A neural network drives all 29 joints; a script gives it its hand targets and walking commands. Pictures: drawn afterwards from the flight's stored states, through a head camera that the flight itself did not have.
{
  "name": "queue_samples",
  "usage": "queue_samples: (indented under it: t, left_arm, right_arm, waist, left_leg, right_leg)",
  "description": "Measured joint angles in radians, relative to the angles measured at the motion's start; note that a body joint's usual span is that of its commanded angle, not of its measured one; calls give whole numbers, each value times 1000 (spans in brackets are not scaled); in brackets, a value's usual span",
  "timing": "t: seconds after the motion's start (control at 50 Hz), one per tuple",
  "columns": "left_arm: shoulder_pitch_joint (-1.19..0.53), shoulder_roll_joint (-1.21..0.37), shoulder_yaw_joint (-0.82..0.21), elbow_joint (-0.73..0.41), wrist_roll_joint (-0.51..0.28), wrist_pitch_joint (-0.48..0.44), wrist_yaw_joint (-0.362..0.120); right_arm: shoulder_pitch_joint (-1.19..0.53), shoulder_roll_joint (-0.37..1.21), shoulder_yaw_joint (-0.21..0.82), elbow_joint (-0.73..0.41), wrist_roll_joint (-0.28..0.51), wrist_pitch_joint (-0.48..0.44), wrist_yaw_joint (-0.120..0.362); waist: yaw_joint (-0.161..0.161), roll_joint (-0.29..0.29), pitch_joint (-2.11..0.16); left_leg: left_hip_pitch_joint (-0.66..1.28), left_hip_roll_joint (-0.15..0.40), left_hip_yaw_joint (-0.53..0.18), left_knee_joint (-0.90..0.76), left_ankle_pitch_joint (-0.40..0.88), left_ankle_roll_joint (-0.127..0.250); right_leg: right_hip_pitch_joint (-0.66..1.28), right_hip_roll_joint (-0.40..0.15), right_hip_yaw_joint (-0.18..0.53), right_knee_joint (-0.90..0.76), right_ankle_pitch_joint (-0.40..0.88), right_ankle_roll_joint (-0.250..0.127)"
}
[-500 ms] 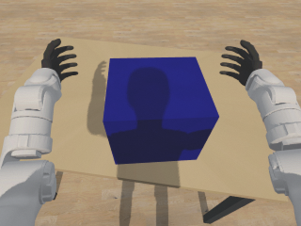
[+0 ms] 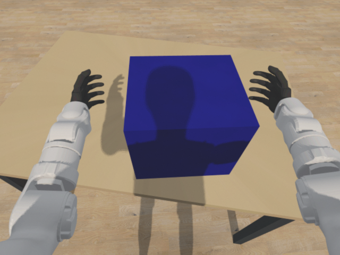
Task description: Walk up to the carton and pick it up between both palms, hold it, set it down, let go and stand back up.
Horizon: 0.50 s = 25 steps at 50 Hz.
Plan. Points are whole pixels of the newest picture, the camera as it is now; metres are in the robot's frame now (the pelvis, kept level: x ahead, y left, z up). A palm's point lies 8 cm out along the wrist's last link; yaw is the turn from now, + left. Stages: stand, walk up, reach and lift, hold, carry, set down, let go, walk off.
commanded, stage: reach and lift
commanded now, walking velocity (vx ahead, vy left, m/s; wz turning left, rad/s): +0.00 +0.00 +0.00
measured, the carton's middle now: (182, 118) +0.47 +0.03 +0.03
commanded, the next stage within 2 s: none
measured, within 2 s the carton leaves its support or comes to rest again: neither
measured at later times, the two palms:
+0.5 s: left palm (99, 110) +0.42 +0.24 +0.07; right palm (272, 105) +0.48 -0.19 +0.09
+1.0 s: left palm (110, 110) +0.43 +0.21 +0.08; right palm (257, 103) +0.48 -0.16 +0.10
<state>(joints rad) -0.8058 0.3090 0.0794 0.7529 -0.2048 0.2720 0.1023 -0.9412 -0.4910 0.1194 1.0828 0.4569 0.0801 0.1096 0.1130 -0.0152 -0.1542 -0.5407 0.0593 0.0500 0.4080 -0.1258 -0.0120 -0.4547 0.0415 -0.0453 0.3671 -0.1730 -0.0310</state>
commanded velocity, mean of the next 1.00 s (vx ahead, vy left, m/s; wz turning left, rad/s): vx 0.00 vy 0.00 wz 0.00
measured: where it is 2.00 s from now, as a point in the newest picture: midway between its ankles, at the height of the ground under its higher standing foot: outside the picture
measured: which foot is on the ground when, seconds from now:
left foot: down 0.00-1.00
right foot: down 0.00-1.00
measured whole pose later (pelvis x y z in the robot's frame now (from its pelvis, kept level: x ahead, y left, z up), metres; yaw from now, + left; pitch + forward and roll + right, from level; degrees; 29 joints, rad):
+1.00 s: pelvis +0.00 -0.01 -0.01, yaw +0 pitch +22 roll -1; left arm -0.87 0.14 0.17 0.99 -0.08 -0.04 0.12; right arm -0.99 -0.33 0.10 1.20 0.34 -0.11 0.02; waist 0.11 -0.03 -0.24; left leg -0.69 0.08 0.04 0.44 -0.12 -0.03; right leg -0.60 0.06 -0.05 0.40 -0.17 -0.05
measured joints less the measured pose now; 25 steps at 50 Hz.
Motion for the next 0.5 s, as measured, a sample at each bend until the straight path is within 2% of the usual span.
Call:
queue_samples:
  t: [0.14,0.28,0.5]
  left_arm:
    - [-77,-24,-58,182,-37,-163,9]
    - [-116,-52,-55,335,-41,-287,-2]
    - [-109,-59,-52,352,-49,-346,-3]
  right_arm:
    - [-36,40,4,125,-41,-95,6]
    - [-65,53,61,198,-7,-180,-19]
    - [-90,19,136,204,70,-204,-35]
  waist:
    - [19,6,-43]
    - [25,12,-83]
    - [29,8,-105]
  left_leg:
    - [-90,1,1,31,1,2]
    - [-170,12,5,76,-16,0]
    - [-226,22,2,111,-32,-7]
  right_leg:
    - [-97,-1,1,43,-5,0]
    - [-176,7,6,81,-14,0]
    - [-232,16,4,114,-29,-7]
